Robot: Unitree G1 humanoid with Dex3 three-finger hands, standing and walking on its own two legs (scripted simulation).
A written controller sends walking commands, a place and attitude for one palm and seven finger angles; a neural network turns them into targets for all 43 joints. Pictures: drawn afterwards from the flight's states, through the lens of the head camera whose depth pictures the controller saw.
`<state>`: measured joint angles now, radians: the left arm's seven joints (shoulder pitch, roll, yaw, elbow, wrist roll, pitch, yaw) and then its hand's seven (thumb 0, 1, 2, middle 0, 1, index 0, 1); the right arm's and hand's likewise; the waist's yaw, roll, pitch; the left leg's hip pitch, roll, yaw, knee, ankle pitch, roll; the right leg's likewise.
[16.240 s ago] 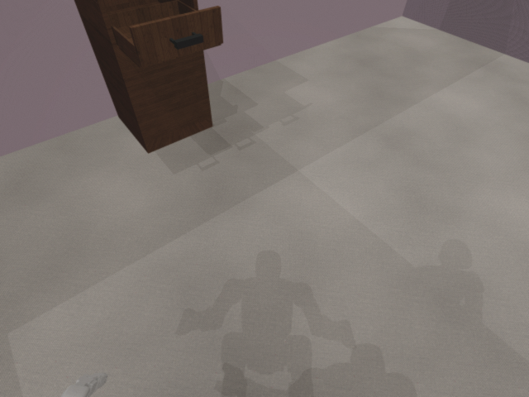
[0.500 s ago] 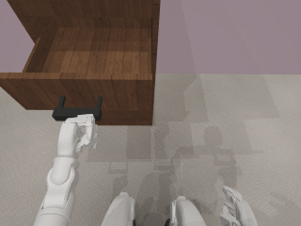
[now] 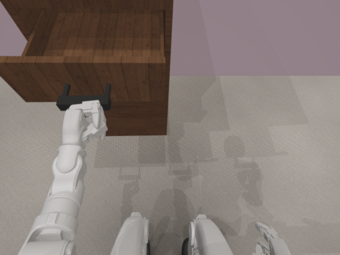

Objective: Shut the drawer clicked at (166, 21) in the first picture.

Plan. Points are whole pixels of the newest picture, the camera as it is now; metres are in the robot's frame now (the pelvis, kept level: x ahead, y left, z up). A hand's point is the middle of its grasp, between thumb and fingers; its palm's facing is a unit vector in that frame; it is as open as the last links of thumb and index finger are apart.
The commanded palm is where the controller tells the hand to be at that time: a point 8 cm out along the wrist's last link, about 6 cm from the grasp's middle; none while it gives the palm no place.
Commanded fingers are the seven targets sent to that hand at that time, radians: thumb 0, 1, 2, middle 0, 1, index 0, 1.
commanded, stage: push the drawer shut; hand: left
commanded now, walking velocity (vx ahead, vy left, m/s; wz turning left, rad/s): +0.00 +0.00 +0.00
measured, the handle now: (86, 95) +0.48 +0.21 +0.03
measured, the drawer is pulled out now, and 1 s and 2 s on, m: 0.19 0.08 0.00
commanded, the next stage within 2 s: pull the fist back off the drawer in 2.00 s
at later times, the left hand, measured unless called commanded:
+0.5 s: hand (104, 102) +0.46 +0.17 +0.03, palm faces +0.02 -1.00 -0.02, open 3.0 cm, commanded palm +0.45 +0.22 +0.03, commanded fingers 0.00 0.90 0.90 -1.40 -1.60 -1.40 -1.60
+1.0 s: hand (107, 83) +0.52 +0.17 +0.04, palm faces +0.04 -1.00 -0.02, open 3.3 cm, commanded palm +0.51 +0.21 +0.03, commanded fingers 0.00 0.90 0.90 -1.40 -1.60 -1.40 -1.60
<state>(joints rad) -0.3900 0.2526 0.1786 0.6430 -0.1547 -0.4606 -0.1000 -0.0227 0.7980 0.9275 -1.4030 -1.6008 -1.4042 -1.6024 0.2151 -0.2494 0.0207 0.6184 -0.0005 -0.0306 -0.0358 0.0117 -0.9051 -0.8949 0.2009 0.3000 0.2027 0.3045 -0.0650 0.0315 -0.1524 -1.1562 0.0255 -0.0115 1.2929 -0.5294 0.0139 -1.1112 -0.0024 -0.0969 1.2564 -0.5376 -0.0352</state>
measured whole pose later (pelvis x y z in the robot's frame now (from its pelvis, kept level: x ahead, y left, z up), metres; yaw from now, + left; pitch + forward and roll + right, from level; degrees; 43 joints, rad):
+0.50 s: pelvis +0.01 +0.01 +0.00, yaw -2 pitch +25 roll -3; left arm -0.63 0.31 0.31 0.92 -0.11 -0.53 -0.13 -0.01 0.76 0.87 -1.40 -1.60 -1.40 -1.60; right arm 0.29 -0.25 0.02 0.64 -0.02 0.02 -0.01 0.01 -0.90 -0.89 0.20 0.30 0.20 0.30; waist -0.12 0.03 -0.15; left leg -1.19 0.03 0.01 1.29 -0.54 0.03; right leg -1.15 0.01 -0.07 1.25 -0.53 -0.02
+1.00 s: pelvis +0.00 +0.01 -0.01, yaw -2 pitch +27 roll -4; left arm -0.88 0.42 0.38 1.15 -0.06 -0.52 -0.12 0.05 0.78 0.90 -1.40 -1.60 -1.40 -1.60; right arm 0.31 -0.26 0.04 0.64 -0.05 0.05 0.01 0.01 -0.91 -0.89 0.20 0.30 0.20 0.30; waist -0.17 0.04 -0.14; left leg -1.27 0.04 0.00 1.33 -0.54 0.03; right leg -1.22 0.02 -0.09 1.27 -0.52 -0.02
